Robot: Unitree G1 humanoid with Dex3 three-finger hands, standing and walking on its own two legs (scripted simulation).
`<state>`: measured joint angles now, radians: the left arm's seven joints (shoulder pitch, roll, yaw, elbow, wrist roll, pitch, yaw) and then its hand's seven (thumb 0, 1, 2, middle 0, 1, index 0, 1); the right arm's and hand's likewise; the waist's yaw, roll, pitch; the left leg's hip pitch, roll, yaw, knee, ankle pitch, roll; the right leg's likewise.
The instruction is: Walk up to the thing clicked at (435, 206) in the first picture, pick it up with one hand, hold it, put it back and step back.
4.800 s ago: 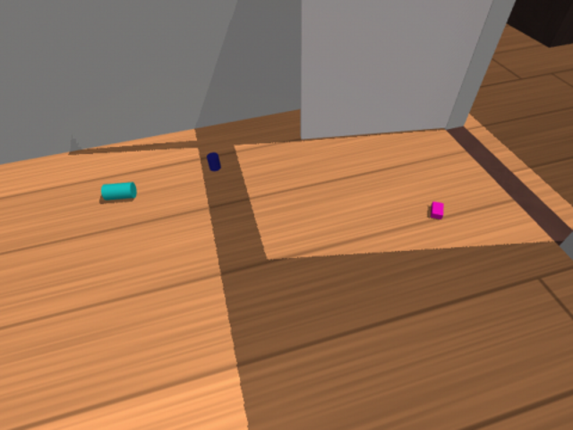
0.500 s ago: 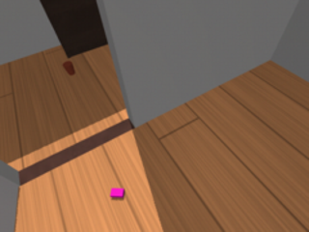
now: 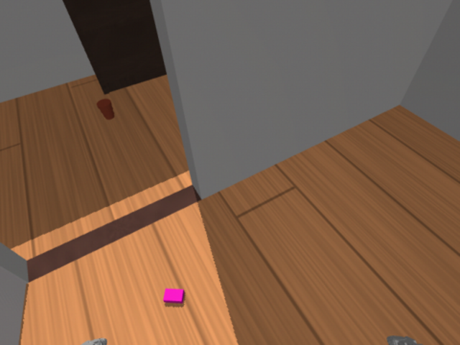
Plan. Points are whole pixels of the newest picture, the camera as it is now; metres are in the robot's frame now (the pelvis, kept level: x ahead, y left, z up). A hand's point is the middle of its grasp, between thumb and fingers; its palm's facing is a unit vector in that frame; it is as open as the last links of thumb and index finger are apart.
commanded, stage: walk up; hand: left
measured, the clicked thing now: (174, 295) +0.44 +0.27 -0.76
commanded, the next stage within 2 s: stand in 0.50 s
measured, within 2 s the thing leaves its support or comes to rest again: neither
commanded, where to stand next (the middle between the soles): +0.07 +0.01 m, yaw +1 degrees
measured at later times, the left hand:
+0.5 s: hand out of the picture +0.11 +0.26 -0.16, palm faces +0.00 -0.95 -0.31, open 7.3 cm
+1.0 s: hand out of the picture +0.08 +0.27 -0.15, palm faces -0.02 -0.94 -0.34, open 7.3 cm
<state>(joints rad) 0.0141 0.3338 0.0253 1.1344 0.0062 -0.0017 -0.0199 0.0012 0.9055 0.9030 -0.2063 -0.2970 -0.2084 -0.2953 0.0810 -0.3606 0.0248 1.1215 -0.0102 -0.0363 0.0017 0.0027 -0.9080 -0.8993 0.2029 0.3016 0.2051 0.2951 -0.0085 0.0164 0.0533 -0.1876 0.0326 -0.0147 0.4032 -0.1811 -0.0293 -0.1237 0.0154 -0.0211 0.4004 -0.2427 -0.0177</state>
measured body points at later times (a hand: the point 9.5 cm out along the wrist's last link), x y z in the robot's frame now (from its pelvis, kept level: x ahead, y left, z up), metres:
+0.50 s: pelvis +0.01 +0.02 +0.00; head +0.02 +0.02 +0.45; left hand +0.11 +0.31 -0.13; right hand +0.10 -0.28 -0.13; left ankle +0.02 +0.14 -0.74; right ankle -0.01 -0.11 -0.74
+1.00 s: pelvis +0.01 +0.02 +0.01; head +0.02 +0.02 +0.46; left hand +0.09 +0.32 -0.13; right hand +0.10 -0.27 -0.13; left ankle +0.02 +0.14 -0.74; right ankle -0.01 -0.11 -0.74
